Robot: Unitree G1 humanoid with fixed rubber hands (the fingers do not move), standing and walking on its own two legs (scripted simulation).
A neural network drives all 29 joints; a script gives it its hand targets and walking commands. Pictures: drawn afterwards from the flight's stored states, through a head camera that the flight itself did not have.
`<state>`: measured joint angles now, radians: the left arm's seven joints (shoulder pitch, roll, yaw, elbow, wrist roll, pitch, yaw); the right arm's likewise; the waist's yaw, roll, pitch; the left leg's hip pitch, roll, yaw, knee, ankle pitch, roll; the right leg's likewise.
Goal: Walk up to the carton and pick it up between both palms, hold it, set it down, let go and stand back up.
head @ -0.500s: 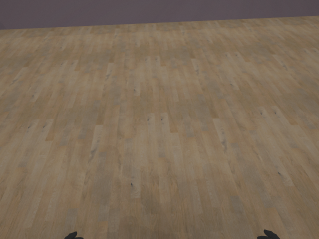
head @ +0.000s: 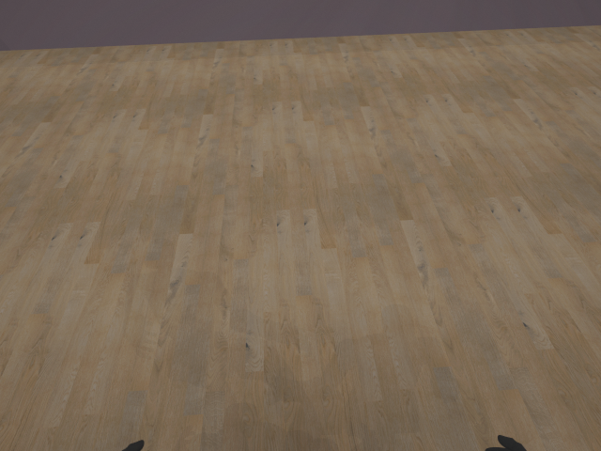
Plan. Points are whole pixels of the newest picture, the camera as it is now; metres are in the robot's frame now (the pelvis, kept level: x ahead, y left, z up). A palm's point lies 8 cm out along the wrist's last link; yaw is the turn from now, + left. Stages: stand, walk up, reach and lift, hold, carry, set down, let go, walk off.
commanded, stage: stand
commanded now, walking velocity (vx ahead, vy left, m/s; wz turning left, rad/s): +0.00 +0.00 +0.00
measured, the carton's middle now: out of the picture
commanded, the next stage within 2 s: walk up in 0.38 s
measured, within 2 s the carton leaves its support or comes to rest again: neither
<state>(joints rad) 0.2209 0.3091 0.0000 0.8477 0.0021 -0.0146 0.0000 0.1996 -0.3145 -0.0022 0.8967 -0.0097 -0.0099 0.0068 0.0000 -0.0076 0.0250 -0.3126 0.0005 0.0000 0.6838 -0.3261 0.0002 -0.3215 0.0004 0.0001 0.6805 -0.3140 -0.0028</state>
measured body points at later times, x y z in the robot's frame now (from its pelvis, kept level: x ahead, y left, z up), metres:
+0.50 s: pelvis +0.00 +0.00 +0.00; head +0.00 +0.00 +0.45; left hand +0.10 +0.28 -0.12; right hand +0.09 -0.28 -0.12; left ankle +0.03 +0.12 -0.72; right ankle +0.03 -0.12 -0.72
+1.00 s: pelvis -0.01 -0.08 +0.00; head +0.03 -0.12 +0.44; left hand +0.18 +0.18 -0.11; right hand -0.04 -0.44 -0.12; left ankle +0.01 +0.08 -0.69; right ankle -0.02 -0.17 -0.72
